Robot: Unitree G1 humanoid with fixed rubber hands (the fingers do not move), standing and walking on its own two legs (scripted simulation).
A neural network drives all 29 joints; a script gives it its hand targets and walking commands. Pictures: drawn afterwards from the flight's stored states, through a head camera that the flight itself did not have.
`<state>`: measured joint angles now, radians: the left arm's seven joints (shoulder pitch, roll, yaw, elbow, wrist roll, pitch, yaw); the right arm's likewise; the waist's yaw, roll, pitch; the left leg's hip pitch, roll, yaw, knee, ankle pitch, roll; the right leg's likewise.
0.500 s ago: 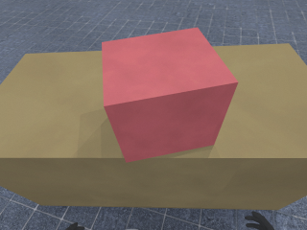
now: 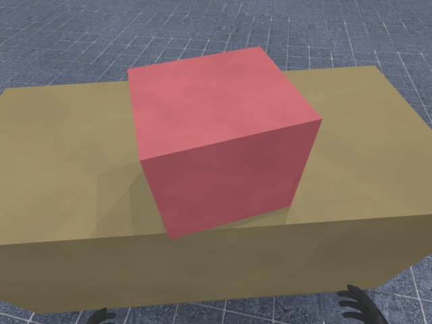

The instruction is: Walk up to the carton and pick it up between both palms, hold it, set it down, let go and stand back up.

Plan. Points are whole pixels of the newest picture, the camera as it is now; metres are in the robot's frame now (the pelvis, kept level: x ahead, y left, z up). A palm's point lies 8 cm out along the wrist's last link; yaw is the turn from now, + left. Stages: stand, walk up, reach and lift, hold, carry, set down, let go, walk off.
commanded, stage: walk up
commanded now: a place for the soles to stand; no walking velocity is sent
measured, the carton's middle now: (215, 142) +0.48 +0.02 +0.05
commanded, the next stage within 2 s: reach and lift in 1.06 s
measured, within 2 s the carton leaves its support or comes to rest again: neither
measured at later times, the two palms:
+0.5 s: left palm out of the picture +0.12 +0.27 -0.07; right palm out of the picture +0.10 -0.28 -0.09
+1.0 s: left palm out of the picture +0.10 +0.27 -0.08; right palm out of the picture +0.09 -0.27 -0.09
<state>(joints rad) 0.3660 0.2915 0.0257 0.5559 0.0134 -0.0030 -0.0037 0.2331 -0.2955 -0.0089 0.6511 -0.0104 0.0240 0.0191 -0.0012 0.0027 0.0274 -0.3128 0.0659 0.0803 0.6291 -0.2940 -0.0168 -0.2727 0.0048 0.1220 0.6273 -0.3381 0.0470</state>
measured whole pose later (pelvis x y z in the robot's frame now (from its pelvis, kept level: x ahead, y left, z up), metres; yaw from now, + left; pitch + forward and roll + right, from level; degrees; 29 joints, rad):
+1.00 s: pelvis -0.01 +0.00 +0.00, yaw +0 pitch -1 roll +1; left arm 0.30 0.29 0.04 0.60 0.02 0.00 0.00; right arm 0.29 -0.31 -0.02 0.63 -0.01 0.03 0.03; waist -0.02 0.00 0.04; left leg -0.31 0.05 0.07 0.59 -0.25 -0.02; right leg -0.28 -0.01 0.12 0.62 -0.31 0.05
